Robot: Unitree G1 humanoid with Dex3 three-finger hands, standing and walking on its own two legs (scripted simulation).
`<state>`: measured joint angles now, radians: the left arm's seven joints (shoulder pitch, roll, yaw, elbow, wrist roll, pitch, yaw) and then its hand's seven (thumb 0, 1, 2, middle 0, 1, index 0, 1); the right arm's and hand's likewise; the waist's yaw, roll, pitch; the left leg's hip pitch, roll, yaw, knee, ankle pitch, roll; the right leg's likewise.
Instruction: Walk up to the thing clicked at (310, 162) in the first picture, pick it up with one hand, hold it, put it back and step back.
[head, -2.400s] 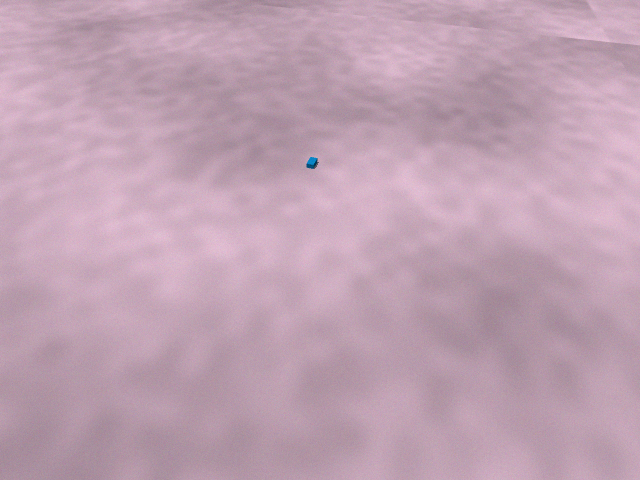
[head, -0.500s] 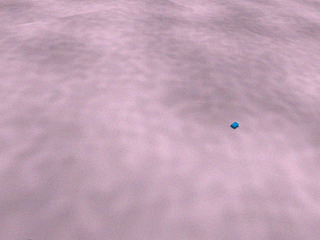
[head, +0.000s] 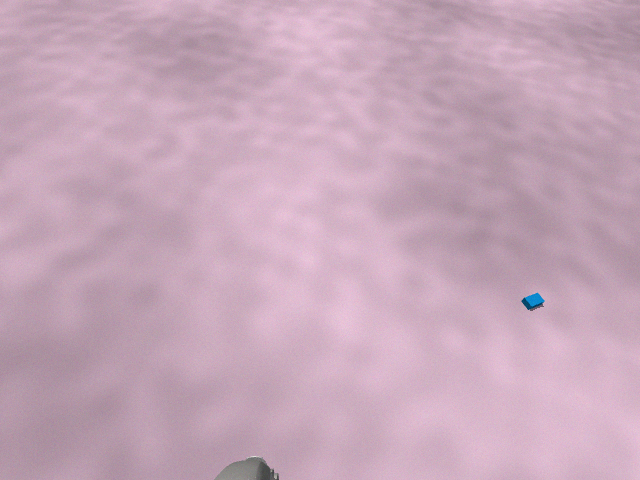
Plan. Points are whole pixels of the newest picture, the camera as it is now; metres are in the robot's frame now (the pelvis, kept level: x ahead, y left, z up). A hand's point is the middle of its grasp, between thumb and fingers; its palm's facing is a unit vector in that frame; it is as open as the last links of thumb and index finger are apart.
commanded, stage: walk up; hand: left
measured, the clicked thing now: (532, 301) +0.85 -0.76 -0.73
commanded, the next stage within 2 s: none
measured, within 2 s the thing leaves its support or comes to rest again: neither
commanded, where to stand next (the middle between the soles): +0.59 -1.13 m, yaw +24 degrees
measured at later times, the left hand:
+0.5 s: hand (302, 455) +0.18 +0.03 -0.10, palm faces +0.14 -0.92 -0.37, open 7.3 cm
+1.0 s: hand (421, 393) +0.29 -0.14 -0.15, palm faces +0.18 -0.94 -0.30, open 7.4 cm
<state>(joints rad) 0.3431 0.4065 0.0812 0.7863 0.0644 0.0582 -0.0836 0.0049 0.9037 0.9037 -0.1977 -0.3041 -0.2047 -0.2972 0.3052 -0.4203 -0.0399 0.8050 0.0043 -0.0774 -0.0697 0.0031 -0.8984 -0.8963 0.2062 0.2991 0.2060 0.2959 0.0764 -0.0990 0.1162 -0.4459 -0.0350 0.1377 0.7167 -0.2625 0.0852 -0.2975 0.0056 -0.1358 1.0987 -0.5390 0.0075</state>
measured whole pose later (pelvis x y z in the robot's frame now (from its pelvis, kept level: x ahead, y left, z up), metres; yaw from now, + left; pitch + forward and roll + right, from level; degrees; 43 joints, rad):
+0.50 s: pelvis +0.15 -0.25 +0.02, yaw +9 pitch -1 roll +1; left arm 0.28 0.40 0.08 0.75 0.04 0.05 -0.09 0.00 0.90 0.90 -0.20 -0.30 -0.21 -0.30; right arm 0.32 -0.51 -0.06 0.94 0.00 -0.07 -0.10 0.01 -0.90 -0.90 0.20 0.30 0.20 0.29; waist 0.04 0.00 0.04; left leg -0.59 0.02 0.02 1.17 -0.43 0.06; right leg -0.35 -0.06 -0.08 0.70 -0.34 -0.02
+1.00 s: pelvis +0.26 -0.44 +0.00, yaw +15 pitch -2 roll +0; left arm 0.25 0.50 0.12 0.71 0.06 0.11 -0.12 0.00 0.90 0.90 -0.20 -0.30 -0.21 -0.30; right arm 0.39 -0.46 -0.03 0.86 -0.04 -0.09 -0.08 0.00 -0.89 -0.90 0.21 0.30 0.21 0.30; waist -0.02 -0.15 0.05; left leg -0.43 0.12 -0.03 0.74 -0.30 0.02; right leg -0.57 -0.13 0.12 1.07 -0.41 0.03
